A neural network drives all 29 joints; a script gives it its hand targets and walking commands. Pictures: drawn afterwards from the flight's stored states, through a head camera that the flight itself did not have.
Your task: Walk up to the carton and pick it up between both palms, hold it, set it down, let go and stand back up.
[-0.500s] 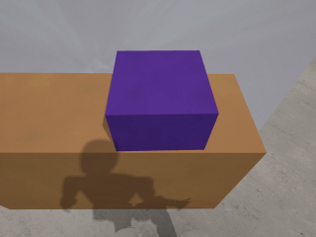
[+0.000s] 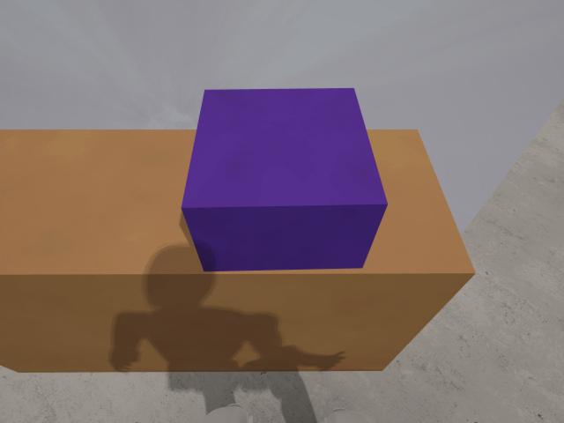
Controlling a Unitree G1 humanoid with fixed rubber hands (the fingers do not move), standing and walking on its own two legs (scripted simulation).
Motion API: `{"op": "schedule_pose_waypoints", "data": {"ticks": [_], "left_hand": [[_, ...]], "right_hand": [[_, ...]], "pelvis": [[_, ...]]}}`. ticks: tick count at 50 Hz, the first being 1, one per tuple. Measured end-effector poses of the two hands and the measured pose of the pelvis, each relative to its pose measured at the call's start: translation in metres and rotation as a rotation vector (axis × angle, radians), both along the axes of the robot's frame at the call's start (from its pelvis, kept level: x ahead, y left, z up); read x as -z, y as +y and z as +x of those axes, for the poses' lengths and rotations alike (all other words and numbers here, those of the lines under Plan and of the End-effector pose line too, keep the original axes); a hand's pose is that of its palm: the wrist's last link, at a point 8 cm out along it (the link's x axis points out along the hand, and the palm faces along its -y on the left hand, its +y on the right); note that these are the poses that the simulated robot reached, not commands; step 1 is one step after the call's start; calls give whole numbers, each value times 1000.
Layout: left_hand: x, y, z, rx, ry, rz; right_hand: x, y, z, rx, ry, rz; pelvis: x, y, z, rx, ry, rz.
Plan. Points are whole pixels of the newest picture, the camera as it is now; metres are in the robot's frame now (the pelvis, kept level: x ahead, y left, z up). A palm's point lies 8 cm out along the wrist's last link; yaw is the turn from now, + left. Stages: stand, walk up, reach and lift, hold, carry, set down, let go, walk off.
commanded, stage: reach and lift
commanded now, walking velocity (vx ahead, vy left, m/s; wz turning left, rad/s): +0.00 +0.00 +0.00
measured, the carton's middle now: (281, 176) +0.52 +0.01 +0.03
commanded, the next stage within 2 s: none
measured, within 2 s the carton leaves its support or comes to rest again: neither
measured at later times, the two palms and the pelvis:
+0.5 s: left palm out of the picture +0.15 +0.25 -0.09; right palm out of the picture +0.14 -0.30 -0.08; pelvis -0.01 +0.00 +0.00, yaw +0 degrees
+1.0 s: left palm out of the picture +0.12 +0.25 -0.03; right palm out of the picture +0.11 -0.26 -0.04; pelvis -0.05 -0.01 +0.02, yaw +0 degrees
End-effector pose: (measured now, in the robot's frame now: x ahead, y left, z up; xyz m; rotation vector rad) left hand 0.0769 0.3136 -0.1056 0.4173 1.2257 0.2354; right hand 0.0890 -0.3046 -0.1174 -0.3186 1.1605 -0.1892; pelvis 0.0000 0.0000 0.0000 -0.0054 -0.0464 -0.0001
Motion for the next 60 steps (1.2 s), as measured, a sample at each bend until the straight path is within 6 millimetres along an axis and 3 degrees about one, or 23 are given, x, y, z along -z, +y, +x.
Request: {"op": "schedule_pose_waypoints", "data": {"ticks": [4,11,15,19,25,33,40,50,60], "left_hand": [[-1,-12,22,-51,99,-3],[-24,-44,102,42,-112,-61],[-29,-54,120,92,-186,-86],[-21,-59,112,92,-184,-118],[-12,-63,73,77,-166,-152],[-30,-65,39,35,-248,-158],[-50,-68,39,44,-354,-154],[-79,-65,45,37,-491,-145],[-85,-63,71,22,-602,-279]], "right_hand": [[7,2,12,-16,-31,53],[-7,9,55,-89,-195,60],[-20,9,69,-113,-252,39],[-29,6,66,-120,-260,12],[-42,4,46,-128,-268,-12],[-61,22,21,-141,-338,26],[-70,40,16,-136,-419,83],[-77,44,26,-115,-550,112],[-131,59,40,-101,-657,50]], "pelvis": [[2,-2,-3,-2,-9,2],[2,-3,-2,-2,-8,3],[2,-3,-2,-2,-7,3],[2,-2,-3,-2,-8,2],[-2,-2,-6,-2,-4,1],[-14,-2,-20,-1,16,-1],[-19,-5,-37,-1,10,2],[-17,-9,-52,-5,-11,6],[-18,-1,-61,-18,-25,15]]}}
